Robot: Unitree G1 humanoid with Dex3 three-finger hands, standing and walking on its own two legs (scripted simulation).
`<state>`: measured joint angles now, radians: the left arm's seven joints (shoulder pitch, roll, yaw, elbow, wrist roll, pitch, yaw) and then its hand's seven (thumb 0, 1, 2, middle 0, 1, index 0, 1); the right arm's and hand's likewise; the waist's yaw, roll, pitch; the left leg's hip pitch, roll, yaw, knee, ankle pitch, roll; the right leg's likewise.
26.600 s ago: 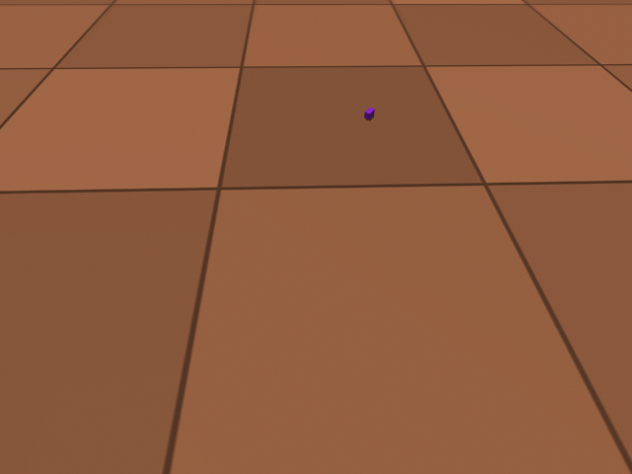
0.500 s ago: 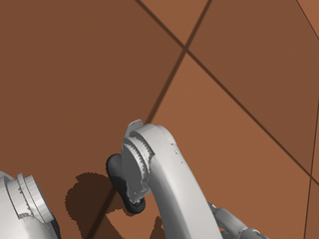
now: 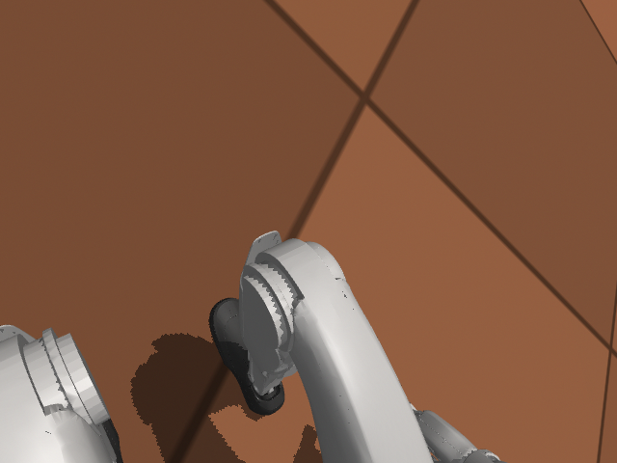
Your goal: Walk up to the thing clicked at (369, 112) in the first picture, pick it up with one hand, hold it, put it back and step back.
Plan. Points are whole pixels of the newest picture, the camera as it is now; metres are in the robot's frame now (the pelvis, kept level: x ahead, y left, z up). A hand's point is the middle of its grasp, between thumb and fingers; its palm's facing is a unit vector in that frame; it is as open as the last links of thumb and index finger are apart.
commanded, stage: close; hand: left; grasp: from above
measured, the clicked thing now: out of the picture +0.47 +0.32 -0.29
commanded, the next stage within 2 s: settle in 0.14 s
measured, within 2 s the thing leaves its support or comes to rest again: leaves its support in 0.50 s
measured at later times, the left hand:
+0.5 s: hand out of the picture +0.46 +0.32 -0.25, palm faces -0.43 -0.14 -0.89, open 6.3 cm
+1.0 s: hand out of the picture +0.45 +0.33 -0.16, palm faces -0.45 -0.09 -0.89, open 6.3 cm
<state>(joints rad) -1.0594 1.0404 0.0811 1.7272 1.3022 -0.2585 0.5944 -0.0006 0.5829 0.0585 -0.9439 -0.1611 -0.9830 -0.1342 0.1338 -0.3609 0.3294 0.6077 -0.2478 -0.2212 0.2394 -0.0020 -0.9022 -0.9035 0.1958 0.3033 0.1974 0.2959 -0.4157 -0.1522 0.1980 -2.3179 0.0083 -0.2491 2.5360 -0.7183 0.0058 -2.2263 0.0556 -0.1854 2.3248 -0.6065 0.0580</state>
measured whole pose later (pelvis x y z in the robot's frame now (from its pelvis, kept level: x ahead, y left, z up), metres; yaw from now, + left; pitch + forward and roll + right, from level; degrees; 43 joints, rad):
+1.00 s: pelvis +0.00 +0.00 +0.02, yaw +4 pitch +32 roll -12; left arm -0.97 0.82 0.04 1.42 1.23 -0.19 0.33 0.00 0.52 0.00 -1.11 0.00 -1.13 0.00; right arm 0.18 -0.35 0.15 0.65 -0.15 -0.11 0.21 0.00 -0.92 -0.91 0.20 0.30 0.20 0.30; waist -0.30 -0.01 0.00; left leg -2.33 -0.01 -0.17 2.45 -0.69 0.01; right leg -2.25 0.02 -0.13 2.30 -0.62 0.04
